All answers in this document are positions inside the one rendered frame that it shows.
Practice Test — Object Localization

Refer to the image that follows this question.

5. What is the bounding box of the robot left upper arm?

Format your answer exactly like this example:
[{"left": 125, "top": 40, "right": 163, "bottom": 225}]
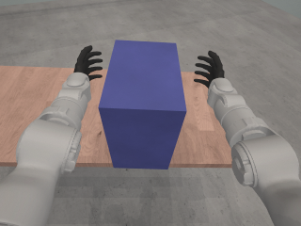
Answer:
[{"left": 0, "top": 119, "right": 82, "bottom": 226}]

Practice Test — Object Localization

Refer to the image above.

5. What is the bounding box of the right robot forearm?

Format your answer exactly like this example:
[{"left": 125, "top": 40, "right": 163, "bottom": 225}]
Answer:
[{"left": 207, "top": 77, "right": 300, "bottom": 174}]

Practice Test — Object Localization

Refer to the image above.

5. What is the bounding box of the table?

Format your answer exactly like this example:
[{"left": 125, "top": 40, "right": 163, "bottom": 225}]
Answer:
[{"left": 0, "top": 65, "right": 232, "bottom": 169}]

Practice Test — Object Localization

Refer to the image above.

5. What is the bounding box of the left robot forearm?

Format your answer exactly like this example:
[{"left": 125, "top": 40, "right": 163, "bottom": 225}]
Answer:
[{"left": 16, "top": 72, "right": 91, "bottom": 164}]

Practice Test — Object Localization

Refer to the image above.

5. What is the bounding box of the robot right upper arm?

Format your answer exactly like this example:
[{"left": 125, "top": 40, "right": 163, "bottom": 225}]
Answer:
[{"left": 230, "top": 135, "right": 301, "bottom": 226}]

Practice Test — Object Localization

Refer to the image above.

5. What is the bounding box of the robot left hand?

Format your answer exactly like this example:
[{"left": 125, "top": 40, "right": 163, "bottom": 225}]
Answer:
[{"left": 73, "top": 45, "right": 103, "bottom": 81}]

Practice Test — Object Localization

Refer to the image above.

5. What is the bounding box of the carton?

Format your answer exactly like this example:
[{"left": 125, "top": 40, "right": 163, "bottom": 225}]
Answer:
[{"left": 98, "top": 40, "right": 187, "bottom": 170}]

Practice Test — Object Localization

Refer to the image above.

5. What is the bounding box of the robot right hand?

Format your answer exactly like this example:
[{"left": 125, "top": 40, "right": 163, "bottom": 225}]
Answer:
[{"left": 194, "top": 51, "right": 225, "bottom": 88}]

